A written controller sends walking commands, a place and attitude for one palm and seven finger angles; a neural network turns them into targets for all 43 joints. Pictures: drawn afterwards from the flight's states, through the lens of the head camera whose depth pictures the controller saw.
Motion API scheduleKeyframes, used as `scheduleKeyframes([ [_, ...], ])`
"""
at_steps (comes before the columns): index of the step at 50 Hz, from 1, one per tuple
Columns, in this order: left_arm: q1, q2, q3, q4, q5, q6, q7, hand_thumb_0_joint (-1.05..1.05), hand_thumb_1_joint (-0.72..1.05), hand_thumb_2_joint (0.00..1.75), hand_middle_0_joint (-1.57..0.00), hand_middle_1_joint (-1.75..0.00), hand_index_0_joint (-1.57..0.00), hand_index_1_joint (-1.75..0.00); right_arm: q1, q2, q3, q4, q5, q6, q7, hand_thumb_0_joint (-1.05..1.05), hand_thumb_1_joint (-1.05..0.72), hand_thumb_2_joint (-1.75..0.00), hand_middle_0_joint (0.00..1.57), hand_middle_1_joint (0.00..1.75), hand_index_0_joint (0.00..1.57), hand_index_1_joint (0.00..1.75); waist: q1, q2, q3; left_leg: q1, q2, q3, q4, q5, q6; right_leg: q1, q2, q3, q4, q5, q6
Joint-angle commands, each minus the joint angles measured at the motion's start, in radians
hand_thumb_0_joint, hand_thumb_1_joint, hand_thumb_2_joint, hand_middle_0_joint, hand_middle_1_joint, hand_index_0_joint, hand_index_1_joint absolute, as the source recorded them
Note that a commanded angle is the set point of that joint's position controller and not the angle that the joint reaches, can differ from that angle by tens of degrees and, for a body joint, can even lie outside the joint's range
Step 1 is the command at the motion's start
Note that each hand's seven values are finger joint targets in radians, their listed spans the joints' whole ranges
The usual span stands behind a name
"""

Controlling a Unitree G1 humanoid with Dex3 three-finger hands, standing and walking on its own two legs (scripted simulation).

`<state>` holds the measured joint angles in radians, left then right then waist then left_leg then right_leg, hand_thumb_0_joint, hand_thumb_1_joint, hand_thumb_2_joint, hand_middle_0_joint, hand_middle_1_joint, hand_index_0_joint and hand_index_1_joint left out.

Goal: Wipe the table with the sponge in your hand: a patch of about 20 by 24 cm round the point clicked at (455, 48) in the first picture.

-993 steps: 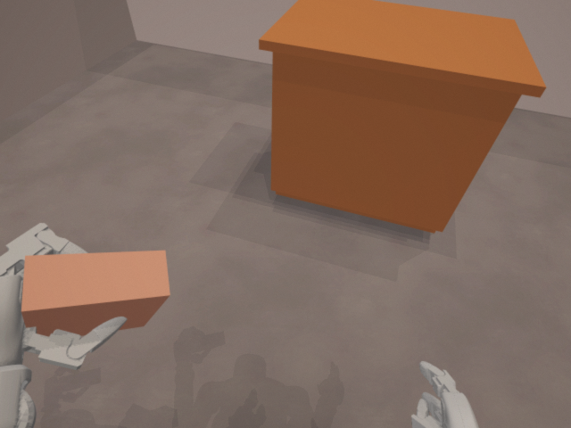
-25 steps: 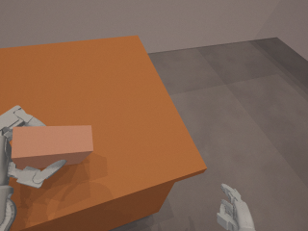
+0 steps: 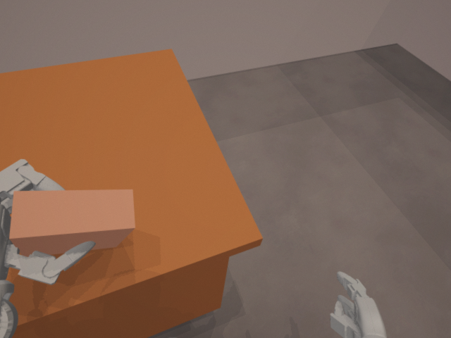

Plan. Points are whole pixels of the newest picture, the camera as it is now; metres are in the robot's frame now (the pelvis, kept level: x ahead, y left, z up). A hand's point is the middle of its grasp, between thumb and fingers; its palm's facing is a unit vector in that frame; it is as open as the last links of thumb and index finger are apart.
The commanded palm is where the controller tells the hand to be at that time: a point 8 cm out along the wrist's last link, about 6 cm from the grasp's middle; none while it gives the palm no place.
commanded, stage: come to a stop and stand still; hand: left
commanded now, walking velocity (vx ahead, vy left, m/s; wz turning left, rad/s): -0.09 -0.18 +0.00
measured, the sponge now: (92, 223) +0.23 +0.20 +0.13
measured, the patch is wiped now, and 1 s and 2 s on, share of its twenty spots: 0.00 0.00 0.00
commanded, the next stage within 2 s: look again from close up in 1.84 s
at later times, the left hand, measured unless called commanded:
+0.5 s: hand (6, 189) +0.25 +0.30 +0.17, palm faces +0.41 -0.82 -0.40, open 9.4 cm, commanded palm +0.17 +0.32 +0.18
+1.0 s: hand out of the picture +0.23 +0.34 +0.14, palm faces +0.34 -0.87 -0.36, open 9.4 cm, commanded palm +0.16 +0.38 +0.18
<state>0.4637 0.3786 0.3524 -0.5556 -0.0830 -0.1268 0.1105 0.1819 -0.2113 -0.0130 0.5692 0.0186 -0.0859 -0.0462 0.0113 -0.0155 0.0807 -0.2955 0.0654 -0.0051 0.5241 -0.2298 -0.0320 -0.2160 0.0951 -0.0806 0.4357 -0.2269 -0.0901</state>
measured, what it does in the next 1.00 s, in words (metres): shifts its weight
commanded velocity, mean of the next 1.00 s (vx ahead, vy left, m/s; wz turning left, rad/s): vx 0.00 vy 0.01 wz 0.00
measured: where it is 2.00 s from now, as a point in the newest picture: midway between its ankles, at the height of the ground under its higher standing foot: outside the picture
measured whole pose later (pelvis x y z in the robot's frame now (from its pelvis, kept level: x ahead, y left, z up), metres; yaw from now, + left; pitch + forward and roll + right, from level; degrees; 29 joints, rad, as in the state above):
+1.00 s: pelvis +0.00 +0.10 +0.00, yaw +0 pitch -1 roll -2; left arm 0.42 0.35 0.32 -0.48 0.00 -0.19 0.10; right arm 0.17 -0.18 0.03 0.57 -0.01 -0.12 -0.02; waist 0.03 -0.04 0.09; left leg -0.23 -0.07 0.07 0.45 -0.21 0.11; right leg -0.18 -0.04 -0.02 0.42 -0.22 0.01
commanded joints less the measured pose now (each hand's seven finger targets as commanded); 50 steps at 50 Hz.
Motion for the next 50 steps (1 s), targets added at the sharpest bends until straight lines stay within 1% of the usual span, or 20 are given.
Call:
scheduleKeyframes([
  [1,-0.026,0.187,0.145,-0.235,-0.023,-0.075,0.031,0.00,0.10,1.30,-1.20,-1.60,-1.20,-1.60,-0.064,-0.112,-0.053,-0.159,0.007,-0.048,-0.009,0.00,-0.90,-0.90,0.20,0.30,0.20,0.30,-0.002,0.036,-0.195,0.067,0.036,-0.027,0.029,0.082,0.054,0.038,-0.236,0.205,-0.112,0.189,0.059],
  [7,0.022,0.178,0.154,-0.168,-0.014,-0.067,0.055,0.00,0.10,1.30,-1.20,-1.60,-1.20,-1.60,-0.084,-0.106,-0.032,-0.143,0.014,-0.032,-0.012,0.00,-0.90,-0.90,0.20,0.30,0.20,0.30,-0.002,0.010,-0.158,0.053,-0.009,-0.027,0.073,0.016,0.056,0.014,-0.288,0.288,-0.203,0.089,0.080],
  [9,0.002,0.168,0.137,-0.173,-0.009,-0.072,0.053,0.00,0.10,1.30,-1.20,-1.60,-1.20,-1.60,-0.083,-0.109,-0.025,-0.144,0.010,-0.032,-0.012,0.00,-0.90,-0.90,0.20,0.30,0.20,0.30,0.002,-0.016,-0.151,0.055,-0.010,-0.030,0.049,0.033,0.064,0.028,-0.279,0.266,-0.208,0.089,0.091],
  [14,-0.051,0.165,0.114,-0.186,0.006,-0.077,0.053,0.00,0.10,1.30,-1.20,-1.60,-1.20,-1.60,-0.098,-0.112,-0.022,-0.135,0.003,-0.041,-0.018,0.00,-0.90,-0.90,0.20,0.30,0.20,0.30,0.008,0.042,-0.164,0.111,0.027,-0.051,-0.059,0.163,0.082,0.091,-0.223,0.191,-0.138,0.235,0.126],
  [15,-0.994,0.930,0.666,-0.358,0.147,-0.177,0.029,0.00,0.10,1.30,-1.20,-1.60,-1.20,-1.60,0.102,-0.134,-0.065,-0.092,-0.023,-0.107,-0.025,0.00,-0.90,-0.90,0.20,0.30,0.20,0.30,0.020,-0.119,-0.030,0.004,-0.047,0.117,0.016,0.142,0.042,-0.040,-0.166,0.174,-0.237,0.574,0.269],
  [16,-0.521,0.373,0.297,0.149,0.076,-0.147,-0.013,0.00,0.10,1.30,-1.20,-1.60,-1.20,-1.60,0.009,-0.057,-0.022,-0.076,-0.024,-0.107,-0.016,0.00,-0.90,-0.90,0.20,0.30,0.20,0.30,0.023,-0.060,-0.239,0.043,-0.100,0.053,-0.027,0.191,0.061,0.136,-0.225,0.176,-0.072,0.608,0.139],
  [17,-0.399,0.304,0.239,0.019,0.032,-0.139,0.015,0.00,0.10,1.30,-1.20,-1.60,-1.20,-1.60,-0.064,-0.099,-0.043,-0.133,0.003,-0.097,-0.013,0.00,-0.90,-0.90,0.20,0.30,0.20,0.30,0.043,0.087,-0.250,0.103,-0.062,0.023,-0.038,0.229,0.042,0.156,-0.233,0.249,-0.032,0.623,0.102],
  [18,-0.306,0.202,0.141,0.119,0.039,-0.131,0.006,0.00,0.10,1.30,-1.20,-1.60,-1.20,-1.60,-0.016,-0.121,-0.047,-0.119,-0.001,-0.108,-0.009,0.00,-0.90,-0.90,0.20,0.30,0.20,0.30,0.036,0.122,-0.267,0.126,-0.032,0.031,-0.031,0.256,0.045,0.156,-0.232,0.230,-0.017,0.555,0.094],
  [19,-0.255,0.170,0.099,0.042,0.030,-0.138,-0.006,0.00,0.10,1.30,-1.20,-1.60,-1.20,-1.60,-0.035,-0.133,-0.047,-0.128,-0.002,-0.109,0.003,0.00,-0.90,-0.90,0.20,0.30,0.20,0.30,0.041,0.176,-0.284,0.145,-0.016,0.016,-0.049,0.262,0.062,0.136,-0.220,0.213,-0.016,0.469,0.121],
  [21,-0.140,0.106,0.038,-0.054,0.028,-0.133,-0.007,0.00,0.10,1.30,-1.20,-1.60,-1.20,-1.60,-0.050,-0.130,-0.044,-0.138,0.001,-0.104,0.033,0.00,-0.90,-0.90,0.20,0.30,0.20,0.30,0.039,0.120,-0.281,0.141,0.010,-0.006,-0.054,0.297,0.074,0.132,-0.193,0.183,-0.023,0.351,0.141],
  [22,-0.068,0.059,0.004,-0.055,0.022,-0.123,-0.005,0.00,0.10,1.30,-1.20,-1.60,-1.20,-1.60,-0.071,-0.118,-0.041,-0.136,0.006,-0.105,0.040,0.00,-0.90,-0.90,0.20,0.30,0.20,0.30,0.036,0.097,-0.295,0.151,0.023,-0.020,-0.072,0.289,0.079,0.122,-0.179,0.164,-0.006,0.291,0.126],
  [26,-0.030,0.162,0.108,-0.137,0.038,-0.113,0.006,0.00,0.10,1.30,-1.20,-1.60,-1.20,-1.60,-0.087,-0.131,-0.039,-0.171,-0.010,-0.094,0.030,0.00,-0.90,-0.90,0.20,0.30,0.20,0.30,0.024,-0.063,-0.226,0.072,0.027,-0.061,-0.130,0.110,0.066,0.086,-0.156,0.138,-0.062,0.084,0.079],
  [27,-0.026,0.218,0.173,-0.139,0.038,-0.114,0.019,0.00,0.10,1.30,-1.20,-1.60,-1.20,-1.60,-0.102,-0.132,-0.034,-0.168,-0.012,-0.086,0.020,0.00,-0.90,-0.90,0.20,0.30,0.20,0.30,0.023,-0.047,-0.216,0.079,0.026,-0.066,-0.153,0.066,0.064,0.061,-0.148,0.134,-0.061,0.042,0.075],
  [29,-0.066,0.210,0.189,-0.134,0.033,-0.123,0.019,0.00,0.10,1.30,-1.20,-1.60,-1.20,-1.60,-0.098,-0.122,-0.029,-0.185,-0.013,-0.073,0.004,0.00,-0.90,-0.90,0.20,0.30,0.20,0.30,0.016,-0.003,-0.175,0.040,0.032,-0.096,-0.197,0.018,0.070,0.066,-0.134,0.110,-0.047,0.015,0.072],
  [31,-0.133,0.216,0.197,-0.165,0.032,-0.136,0.019,0.00,0.10,1.30,-1.20,-1.60,-1.20,-1.60,-0.096,-0.117,-0.027,-0.184,-0.013,-0.074,-0.006,0.00,-0.90,-0.90,0.20,0.30,0.20,0.30,0.013,0.101,-0.172,0.030,0.048,-0.113,-0.226,0.022,0.072,0.098,-0.122,0.095,-0.009,0.048,0.074],
  [32,-0.177,0.247,0.218,-0.187,0.036,-0.143,0.025,0.00,0.10,1.30,-1.20,-1.60,-1.20,-1.60,-0.110,-0.116,-0.025,-0.177,-0.016,-0.075,-0.012,0.00,-0.90,-0.90,0.20,0.30,0.20,0.30,0.017,0.190,-0.169,0.027,0.056,-0.122,-0.248,0.009,0.067,0.103,-0.117,0.091,0.013,0.042,0.075],
  [33,-0.195,0.222,0.194,-0.181,0.038,-0.149,0.023,0.00,0.10,1.30,-1.20,-1.60,-1.20,-1.60,-0.089,-0.111,-0.027,-0.173,-0.017,-0.079,-0.013,0.00,-0.90,-0.90,0.20,0.30,0.20,0.30,0.016,0.207,-0.160,0.020,0.062,-0.127,-0.245,0.031,0.064,0.112,-0.119,0.078,0.014,0.051,0.074],
  [42,-0.129,0.073,0.027,-0.134,0.064,-0.140,0.008,0.00,0.10,1.30,-1.20,-1.60,-1.20,-1.60,-0.058,-0.121,-0.033,-0.142,-0.016,-0.100,0.019,0.00,-0.90,-0.90,0.20,0.30,0.20,0.30,0.008,0.127,-0.226,0.219,0.067,-0.104,-0.155,0.468,-0.012,0.055,-0.126,0.067,-0.007,0.110,0.069],
  [47,-0.139,0.167,0.110,-0.191,0.066,-0.137,0.023,0.00,0.10,1.30,-1.20,-1.60,-1.20,-1.60,-0.075,-0.120,-0.031,-0.149,-0.019,-0.081,0.014,0.00,-0.90,-0.90,0.20,0.30,0.20,0.30,0.019,0.124,-0.220,0.201,0.078,-0.117,-0.182,0.416,-0.033,0.062,-0.129,0.061,0.005,0.049,0.068],
  [50,-0.145,0.175,0.122,-0.199,0.054,-0.145,0.023,0.00,0.10,1.30,-1.20,-1.60,-1.20,-1.60,-0.069,-0.117,-0.033,-0.158,-0.018,-0.075,0.006,0.00,-0.90,-0.90,0.20,0.30,0.20,0.30,0.019,0.143,-0.186,0.123,0.075,-0.128,-0.214,0.253,-0.026,0.112,-0.137,0.060,-0.018,0.046,0.066],
])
